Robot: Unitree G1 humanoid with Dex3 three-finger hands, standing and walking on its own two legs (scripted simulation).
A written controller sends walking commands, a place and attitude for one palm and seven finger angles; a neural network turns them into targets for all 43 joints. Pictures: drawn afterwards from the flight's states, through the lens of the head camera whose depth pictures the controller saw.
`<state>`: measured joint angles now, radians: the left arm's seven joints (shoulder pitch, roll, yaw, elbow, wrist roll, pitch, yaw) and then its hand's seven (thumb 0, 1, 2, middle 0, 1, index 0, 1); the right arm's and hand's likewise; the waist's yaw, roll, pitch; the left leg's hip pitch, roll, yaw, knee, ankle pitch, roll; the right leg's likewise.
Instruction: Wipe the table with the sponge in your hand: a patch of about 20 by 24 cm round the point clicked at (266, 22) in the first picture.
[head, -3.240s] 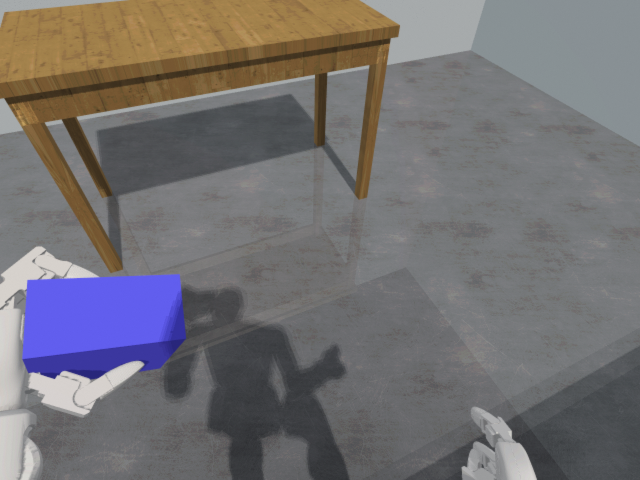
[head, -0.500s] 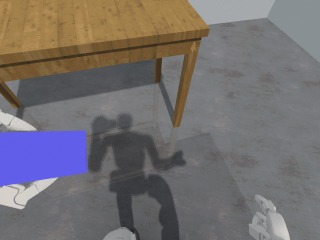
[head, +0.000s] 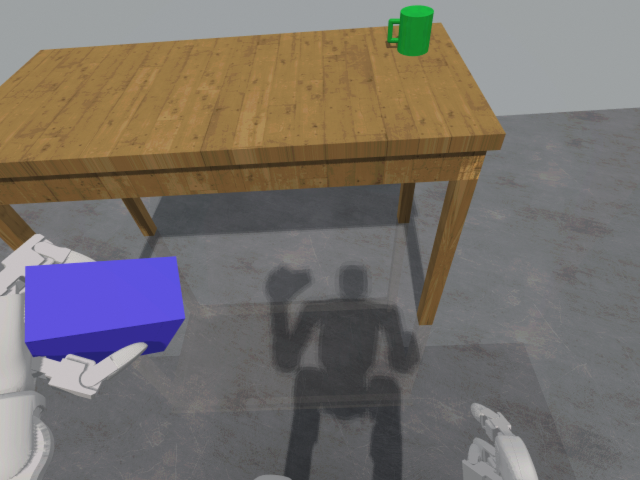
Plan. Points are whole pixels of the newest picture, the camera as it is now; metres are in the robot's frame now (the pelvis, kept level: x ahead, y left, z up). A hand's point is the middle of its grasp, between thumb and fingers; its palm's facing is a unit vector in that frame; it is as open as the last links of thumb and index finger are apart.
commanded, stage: turn to face it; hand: left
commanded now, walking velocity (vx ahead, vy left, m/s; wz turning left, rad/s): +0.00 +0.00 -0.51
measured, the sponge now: (128, 313) +0.23 +0.22 +0.16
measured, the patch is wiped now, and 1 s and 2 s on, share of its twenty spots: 0.00 0.00 0.00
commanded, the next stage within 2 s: take the last steps up to it in 0.46 s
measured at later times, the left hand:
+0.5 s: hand (178, 267) +0.27 +0.18 +0.18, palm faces +0.22 -0.87 -0.43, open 10.3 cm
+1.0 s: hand (211, 304) +0.23 +0.13 +0.18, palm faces +0.19 -0.88 -0.44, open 10.3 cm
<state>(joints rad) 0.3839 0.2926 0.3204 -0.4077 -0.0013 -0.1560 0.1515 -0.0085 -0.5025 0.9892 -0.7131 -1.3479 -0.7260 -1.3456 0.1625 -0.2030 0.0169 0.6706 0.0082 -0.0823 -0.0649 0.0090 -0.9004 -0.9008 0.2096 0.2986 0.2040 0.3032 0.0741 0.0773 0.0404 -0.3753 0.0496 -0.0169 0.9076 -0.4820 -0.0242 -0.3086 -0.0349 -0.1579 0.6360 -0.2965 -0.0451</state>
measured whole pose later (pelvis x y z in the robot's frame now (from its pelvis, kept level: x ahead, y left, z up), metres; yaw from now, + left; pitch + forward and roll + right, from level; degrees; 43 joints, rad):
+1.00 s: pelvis -0.03 -0.05 +0.02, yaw -13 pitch +1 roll +2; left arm 0.52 0.36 0.33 -0.48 -0.01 -0.22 0.16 -0.01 -0.51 1.00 -0.70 -1.36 -0.72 -1.35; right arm 0.26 -0.27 -0.05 0.63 0.00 -0.06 -0.07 0.01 -0.91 -0.90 0.20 0.30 0.20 0.30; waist 0.00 -0.03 0.02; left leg -0.34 0.05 0.09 0.68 -0.38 0.00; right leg -0.27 -0.05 -0.11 0.45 -0.20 -0.05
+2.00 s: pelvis +0.14 -0.04 +0.01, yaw -15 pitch +0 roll +0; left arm 0.46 0.37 0.37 -0.53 -0.01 -0.22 0.15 -0.01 -0.51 1.00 -0.70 -1.36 -0.72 -1.36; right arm 0.20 -0.12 0.01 0.61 0.01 -0.12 -0.04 0.01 -0.90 -0.90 0.20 0.30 0.20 0.30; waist 0.00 -0.01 0.04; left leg -0.24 0.07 0.16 0.50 -0.26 0.01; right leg -0.48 -0.08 -0.12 0.98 -0.42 0.02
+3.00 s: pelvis +0.32 -0.10 +0.01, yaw -14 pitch +0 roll +3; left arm 0.46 0.36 0.36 -0.47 -0.02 -0.22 0.15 -0.01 -0.51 1.00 -0.70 -1.37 -0.72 -1.36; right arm 0.18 -0.18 0.01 0.67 0.01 -0.05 -0.05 0.01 -0.90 -0.90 0.21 0.30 0.20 0.30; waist 0.02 0.03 0.07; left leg -0.44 0.03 0.07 1.03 -0.45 -0.04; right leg -0.28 -0.07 -0.15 0.59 -0.32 -0.06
